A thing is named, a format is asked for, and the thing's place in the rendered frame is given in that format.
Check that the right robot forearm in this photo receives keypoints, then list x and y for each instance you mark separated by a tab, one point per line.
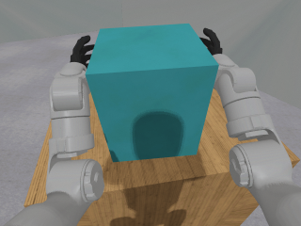
242	104

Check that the carton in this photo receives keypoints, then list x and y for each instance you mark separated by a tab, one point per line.
151	86

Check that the robot left hand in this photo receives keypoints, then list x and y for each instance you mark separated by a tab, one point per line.
79	50

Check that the robot right hand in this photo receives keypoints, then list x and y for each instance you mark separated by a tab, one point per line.
213	45

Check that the right robot upper arm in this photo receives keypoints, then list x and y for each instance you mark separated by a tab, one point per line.
264	169

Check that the left robot upper arm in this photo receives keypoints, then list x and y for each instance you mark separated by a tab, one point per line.
72	186

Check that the pedestal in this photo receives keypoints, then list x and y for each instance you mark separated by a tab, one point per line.
187	190

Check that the left robot forearm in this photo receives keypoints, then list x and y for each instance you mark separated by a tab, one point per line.
70	115

